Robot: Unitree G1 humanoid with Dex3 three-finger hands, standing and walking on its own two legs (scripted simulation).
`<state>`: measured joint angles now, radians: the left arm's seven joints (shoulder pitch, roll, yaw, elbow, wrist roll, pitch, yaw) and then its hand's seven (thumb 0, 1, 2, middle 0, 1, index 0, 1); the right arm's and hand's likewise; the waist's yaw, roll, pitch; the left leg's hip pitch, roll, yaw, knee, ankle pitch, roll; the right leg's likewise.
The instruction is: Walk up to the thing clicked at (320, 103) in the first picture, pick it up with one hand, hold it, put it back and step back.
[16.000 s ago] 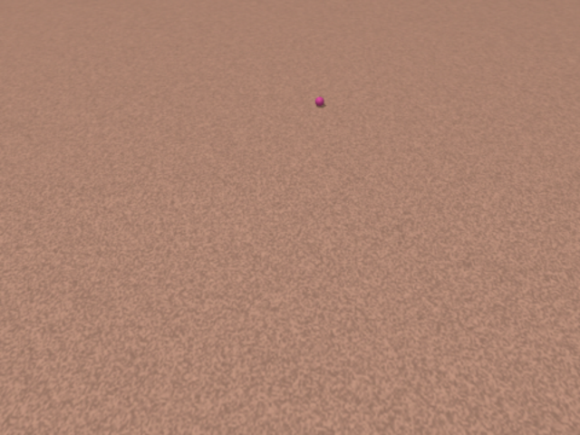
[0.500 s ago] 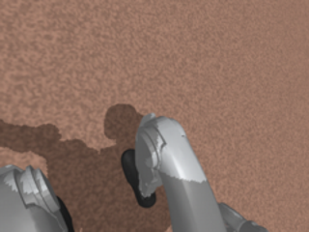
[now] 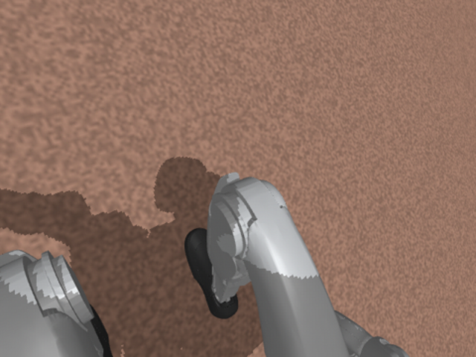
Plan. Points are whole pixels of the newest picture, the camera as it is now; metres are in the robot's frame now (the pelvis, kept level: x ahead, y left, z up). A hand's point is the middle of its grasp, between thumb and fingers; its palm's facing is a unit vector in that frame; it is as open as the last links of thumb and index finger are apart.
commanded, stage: close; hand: left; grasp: from above
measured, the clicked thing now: out of the picture +0.45 +0.32 -0.27
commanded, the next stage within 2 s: settle in 1.02 s
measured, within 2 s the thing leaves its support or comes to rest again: leaves its support in 1.34 s
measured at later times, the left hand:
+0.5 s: hand out of the picture +0.44 +0.32 -0.25, palm faces -0.46 -0.16 -0.87, open 9.2 cm
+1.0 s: hand out of the picture +0.44 +0.31 -0.25, palm faces -0.41 -0.14 -0.90, open 6.9 cm
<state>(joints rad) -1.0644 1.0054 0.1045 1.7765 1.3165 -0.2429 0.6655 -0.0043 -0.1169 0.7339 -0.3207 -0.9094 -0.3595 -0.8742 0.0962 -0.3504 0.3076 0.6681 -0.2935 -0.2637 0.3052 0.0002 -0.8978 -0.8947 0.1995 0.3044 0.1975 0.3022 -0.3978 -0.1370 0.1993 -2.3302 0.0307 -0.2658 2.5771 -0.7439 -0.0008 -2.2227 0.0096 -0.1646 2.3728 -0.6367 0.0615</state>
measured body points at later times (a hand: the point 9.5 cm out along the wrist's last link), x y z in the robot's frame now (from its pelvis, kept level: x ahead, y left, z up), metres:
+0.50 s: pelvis +0.00 +0.00 +0.00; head +0.28 +0.12 +0.33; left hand +0.46 +0.33 -0.20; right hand +0.03 -0.26 -0.05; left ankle +0.06 +0.12 -0.27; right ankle +0.12 -0.12 -0.27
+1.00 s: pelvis -0.01 +0.00 +0.01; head +0.28 +0.12 +0.33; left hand +0.46 +0.32 -0.20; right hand +0.05 -0.26 -0.04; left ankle +0.06 +0.12 -0.27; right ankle +0.12 -0.12 -0.27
